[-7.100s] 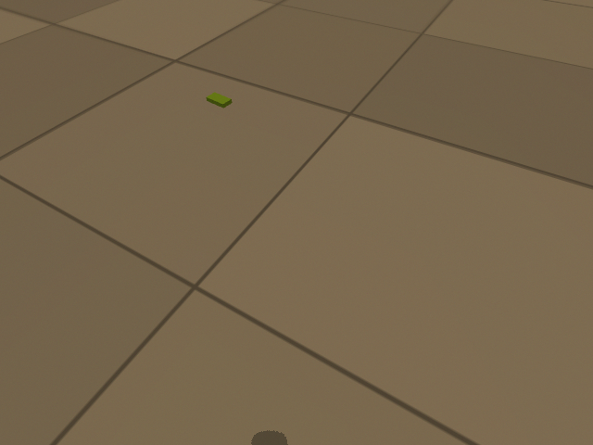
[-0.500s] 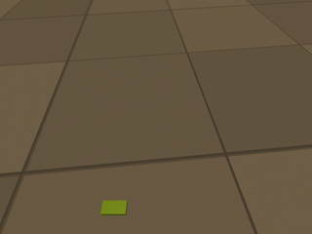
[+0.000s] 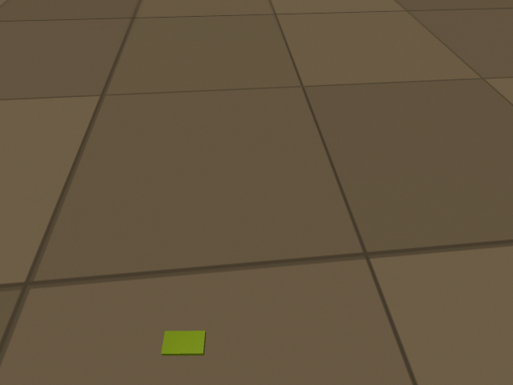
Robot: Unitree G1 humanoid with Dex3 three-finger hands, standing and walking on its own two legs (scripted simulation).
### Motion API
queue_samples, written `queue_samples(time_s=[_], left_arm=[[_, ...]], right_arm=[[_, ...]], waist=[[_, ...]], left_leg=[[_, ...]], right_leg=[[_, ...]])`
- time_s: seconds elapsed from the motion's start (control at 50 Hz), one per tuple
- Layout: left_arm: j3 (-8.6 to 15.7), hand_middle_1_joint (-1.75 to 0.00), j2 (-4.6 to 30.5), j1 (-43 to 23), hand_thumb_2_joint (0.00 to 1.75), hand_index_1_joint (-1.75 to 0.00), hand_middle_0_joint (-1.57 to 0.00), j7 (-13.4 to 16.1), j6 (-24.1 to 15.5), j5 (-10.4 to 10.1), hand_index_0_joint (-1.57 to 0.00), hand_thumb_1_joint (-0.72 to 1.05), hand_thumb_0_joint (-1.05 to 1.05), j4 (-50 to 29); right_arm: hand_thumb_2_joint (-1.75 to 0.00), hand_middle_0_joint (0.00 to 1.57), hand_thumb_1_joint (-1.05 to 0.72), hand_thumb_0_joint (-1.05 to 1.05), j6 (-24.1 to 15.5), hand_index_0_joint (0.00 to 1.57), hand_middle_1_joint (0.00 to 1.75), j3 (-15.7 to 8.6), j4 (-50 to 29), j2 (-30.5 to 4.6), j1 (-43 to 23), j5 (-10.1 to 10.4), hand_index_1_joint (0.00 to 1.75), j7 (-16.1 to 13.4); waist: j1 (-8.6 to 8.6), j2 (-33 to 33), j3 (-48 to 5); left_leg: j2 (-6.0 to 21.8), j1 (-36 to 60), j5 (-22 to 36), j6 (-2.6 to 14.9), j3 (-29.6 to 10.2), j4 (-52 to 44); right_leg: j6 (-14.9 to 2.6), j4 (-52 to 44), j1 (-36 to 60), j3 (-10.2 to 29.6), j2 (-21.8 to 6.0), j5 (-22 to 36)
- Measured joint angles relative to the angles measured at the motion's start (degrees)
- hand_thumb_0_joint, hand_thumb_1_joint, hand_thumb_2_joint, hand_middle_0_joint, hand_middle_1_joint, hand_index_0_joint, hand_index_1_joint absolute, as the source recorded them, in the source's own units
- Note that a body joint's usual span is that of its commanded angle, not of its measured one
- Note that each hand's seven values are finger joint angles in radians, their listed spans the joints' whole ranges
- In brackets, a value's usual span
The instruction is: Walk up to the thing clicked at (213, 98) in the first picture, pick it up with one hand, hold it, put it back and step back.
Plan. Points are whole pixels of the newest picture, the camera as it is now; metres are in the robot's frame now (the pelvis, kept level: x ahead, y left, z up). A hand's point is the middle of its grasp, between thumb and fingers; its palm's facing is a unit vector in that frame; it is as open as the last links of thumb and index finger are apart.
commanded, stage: walk up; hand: left
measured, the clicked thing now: (184, 343) +0.42 +0.28 -0.77
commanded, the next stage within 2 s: stand in 0.64 s
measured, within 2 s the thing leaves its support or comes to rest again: neither
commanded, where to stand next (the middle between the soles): +0.04 -0.02 m, yaw +1 degrees
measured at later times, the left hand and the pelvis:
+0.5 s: hand out of the picture +0.08 +0.26 -0.16, palm faces +0.00 -0.95 -0.32, open 7.4 cm; pelvis +0.01 +0.01 +0.00, yaw +0 degrees
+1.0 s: hand out of the picture +0.09 +0.25 -0.16, palm faces -0.01 -0.94 -0.33, open 7.4 cm; pelvis +0.02 +0.00 +0.00, yaw +1 degrees
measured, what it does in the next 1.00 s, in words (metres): stands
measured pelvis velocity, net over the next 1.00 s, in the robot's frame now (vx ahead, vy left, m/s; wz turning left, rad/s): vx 0.02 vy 0.00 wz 0.01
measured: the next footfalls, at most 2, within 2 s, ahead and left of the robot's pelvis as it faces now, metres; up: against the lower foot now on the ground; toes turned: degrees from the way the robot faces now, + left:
none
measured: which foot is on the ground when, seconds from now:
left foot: down 0.00-1.00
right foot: down 0.00-1.00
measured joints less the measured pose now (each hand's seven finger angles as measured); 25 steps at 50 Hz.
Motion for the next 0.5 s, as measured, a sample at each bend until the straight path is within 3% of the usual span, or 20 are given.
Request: queue_samples(time_s=[0.5], left_arm=[[-0.2,-0.30,0.1,0.9,0.90,-0.30,-0.20,0.3,0.1,0.2,-0.21,0.90,0.01,0.2]], right_arm=[[-0.90,0.20,-0.90,0.00,0.1,0.21,0.30,-0.5,-0.3,0.4,-0.5,0.1,0.30,0.0]], waist=[[0.21,0.0,-0.8]], left_leg=[[-1.0,1.1,0.1,0.80,0.0,-1.2]], right_leg=[[0.86,-0.7,1.0,0.0,-1.0,-0.2]])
